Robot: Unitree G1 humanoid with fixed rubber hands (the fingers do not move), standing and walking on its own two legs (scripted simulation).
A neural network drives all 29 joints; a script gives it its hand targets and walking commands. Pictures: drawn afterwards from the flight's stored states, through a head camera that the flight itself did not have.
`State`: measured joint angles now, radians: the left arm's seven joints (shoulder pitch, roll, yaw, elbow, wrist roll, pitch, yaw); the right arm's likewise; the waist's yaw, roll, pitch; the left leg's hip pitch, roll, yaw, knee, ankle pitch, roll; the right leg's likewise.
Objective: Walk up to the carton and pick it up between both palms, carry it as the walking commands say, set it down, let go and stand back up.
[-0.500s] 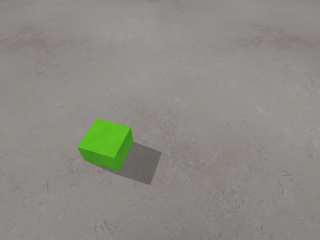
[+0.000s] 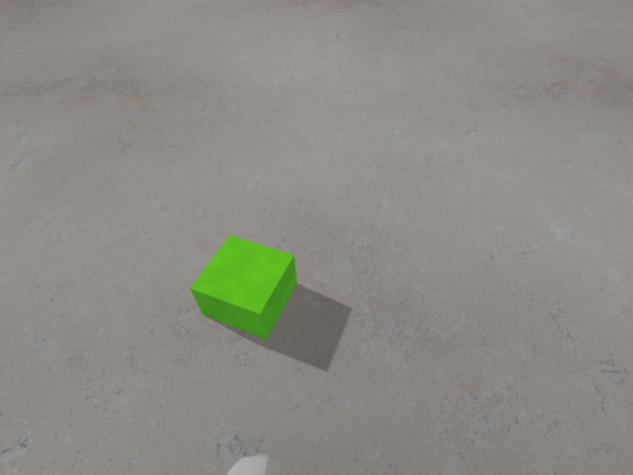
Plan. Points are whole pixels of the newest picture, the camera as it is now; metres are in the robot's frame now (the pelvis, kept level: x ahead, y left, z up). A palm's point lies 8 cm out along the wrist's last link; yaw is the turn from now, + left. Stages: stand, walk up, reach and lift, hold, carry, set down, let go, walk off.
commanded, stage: walk up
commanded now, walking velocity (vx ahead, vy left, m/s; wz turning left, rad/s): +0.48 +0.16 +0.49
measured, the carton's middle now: (247, 285) +0.85 +0.30 -0.69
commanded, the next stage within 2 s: none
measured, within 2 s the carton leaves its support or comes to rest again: neither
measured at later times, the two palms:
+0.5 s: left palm (75, 371) +0.30 +0.41 -0.12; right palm out of the picture +0.15 -0.09 -0.11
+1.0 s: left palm (100, 375) +0.29 +0.36 -0.11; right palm (347, 256) +0.55 -0.04 -0.14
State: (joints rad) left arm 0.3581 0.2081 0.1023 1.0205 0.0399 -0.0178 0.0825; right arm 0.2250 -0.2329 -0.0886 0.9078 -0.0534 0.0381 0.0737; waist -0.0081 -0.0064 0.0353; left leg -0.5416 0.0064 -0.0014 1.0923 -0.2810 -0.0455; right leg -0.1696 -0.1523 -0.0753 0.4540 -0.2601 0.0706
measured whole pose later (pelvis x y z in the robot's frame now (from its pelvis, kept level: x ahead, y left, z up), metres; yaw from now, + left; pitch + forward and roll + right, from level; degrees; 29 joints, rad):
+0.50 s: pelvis +0.20 +0.15 +0.00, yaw +14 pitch +2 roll -2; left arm 0.06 0.23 0.07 0.89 0.04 -0.02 -0.05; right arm 0.52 -0.15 -0.02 1.03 -0.03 -0.09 0.01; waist -0.07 -0.01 0.05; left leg -0.01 0.00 0.03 0.28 -0.30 0.05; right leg -0.65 -0.09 -0.09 1.04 -0.16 0.03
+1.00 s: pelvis +0.42 +0.17 +0.01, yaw +17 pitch +0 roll +3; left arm 0.42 0.13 0.04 1.09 0.02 -0.08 0.00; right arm 0.17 -0.20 -0.07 1.00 -0.04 0.00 0.01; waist 0.04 0.01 0.07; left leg -0.52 0.07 0.02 0.98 -0.21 0.00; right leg -0.23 -0.05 -0.14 0.36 -0.13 -0.07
